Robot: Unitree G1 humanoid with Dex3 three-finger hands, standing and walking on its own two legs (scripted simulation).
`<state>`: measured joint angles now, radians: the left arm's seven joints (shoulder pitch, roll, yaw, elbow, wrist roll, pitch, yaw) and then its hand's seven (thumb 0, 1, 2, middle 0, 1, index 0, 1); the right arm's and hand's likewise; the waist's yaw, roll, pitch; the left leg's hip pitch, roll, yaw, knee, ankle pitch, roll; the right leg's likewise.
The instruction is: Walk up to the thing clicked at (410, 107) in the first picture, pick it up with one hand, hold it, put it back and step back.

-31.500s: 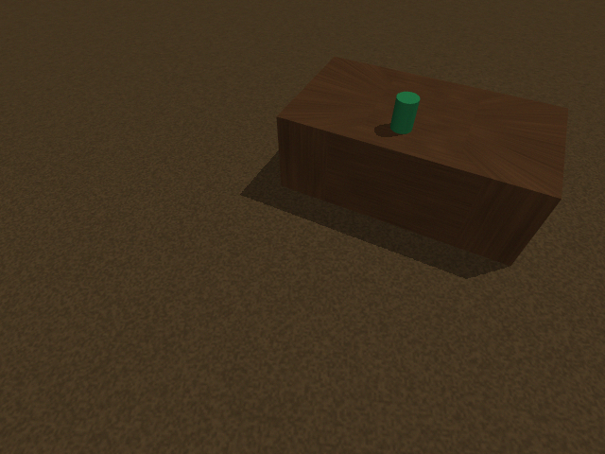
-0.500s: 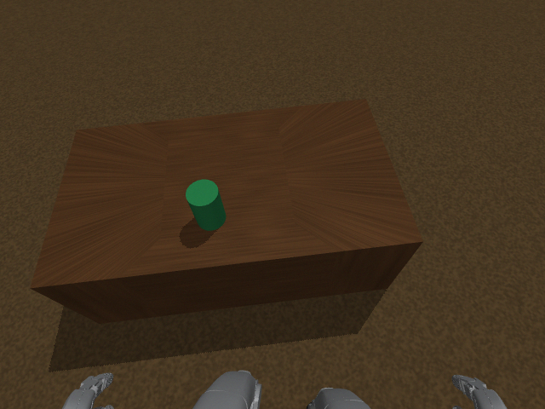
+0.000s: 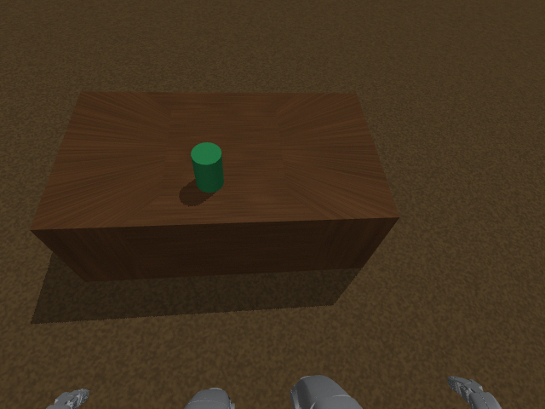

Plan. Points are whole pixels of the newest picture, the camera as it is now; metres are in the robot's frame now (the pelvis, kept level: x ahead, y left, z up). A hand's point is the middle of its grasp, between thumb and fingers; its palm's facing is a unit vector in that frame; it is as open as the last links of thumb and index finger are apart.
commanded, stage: step back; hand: left
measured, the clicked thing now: (208, 168) +0.75 +0.20 -0.31
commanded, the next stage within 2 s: none
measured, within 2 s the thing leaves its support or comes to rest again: neither
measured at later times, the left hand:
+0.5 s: hand out of the picture -0.04 +0.22 -0.14, palm faces +0.02 -0.90 -0.44, open 7.4 cm
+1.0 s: hand out of the picture -0.30 +0.18 -0.14, palm faces -0.02 -0.90 -0.43, open 7.4 cm
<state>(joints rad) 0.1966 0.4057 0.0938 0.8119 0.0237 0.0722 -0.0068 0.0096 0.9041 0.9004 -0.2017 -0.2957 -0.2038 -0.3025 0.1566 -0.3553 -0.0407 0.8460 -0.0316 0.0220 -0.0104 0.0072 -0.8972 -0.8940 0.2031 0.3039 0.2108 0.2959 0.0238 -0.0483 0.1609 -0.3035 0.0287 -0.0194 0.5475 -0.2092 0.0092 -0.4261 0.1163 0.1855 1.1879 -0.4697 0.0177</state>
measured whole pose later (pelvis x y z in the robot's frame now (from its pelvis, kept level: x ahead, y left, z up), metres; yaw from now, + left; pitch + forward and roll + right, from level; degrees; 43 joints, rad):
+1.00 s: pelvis -0.34 -0.09 -0.01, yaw -2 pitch -3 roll +1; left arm 0.24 0.36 0.05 0.91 0.04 0.02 0.01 0.01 0.90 0.90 -0.20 -0.30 -0.21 -0.30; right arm 0.09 -0.40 -0.06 0.84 -0.01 0.10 0.00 0.01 -0.90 -0.89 0.20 0.30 0.21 0.30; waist 0.06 0.04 0.14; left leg -0.52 -0.05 -0.12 1.01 -0.46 0.00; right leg -0.25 0.00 0.06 0.66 -0.36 -0.02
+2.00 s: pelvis -0.34 -0.07 -0.01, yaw +4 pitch -2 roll +0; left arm 0.16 0.38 0.03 0.98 0.01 -0.01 0.01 0.01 0.90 0.90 -0.20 -0.30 -0.20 -0.30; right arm 0.09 -0.33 -0.03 1.00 -0.02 0.02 0.01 0.01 -0.90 -0.89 0.20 0.30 0.21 0.30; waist 0.03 0.00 0.11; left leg -0.33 0.05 0.02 0.65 -0.28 -0.02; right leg -0.23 -0.02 -0.01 0.64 -0.37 0.01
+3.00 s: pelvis -0.34 -0.06 +0.01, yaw +4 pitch -2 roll +0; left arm 0.12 0.35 0.00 1.14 0.01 -0.02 -0.02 0.01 0.90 0.90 -0.20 -0.30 -0.20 -0.30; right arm 0.10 -0.35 -0.01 1.15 -0.01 -0.01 0.02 0.01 -0.90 -0.89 0.20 0.30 0.21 0.30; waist -0.01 0.01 0.05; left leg -0.18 0.04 0.03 0.34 -0.12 -0.02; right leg -0.09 -0.03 -0.01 0.34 -0.21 0.02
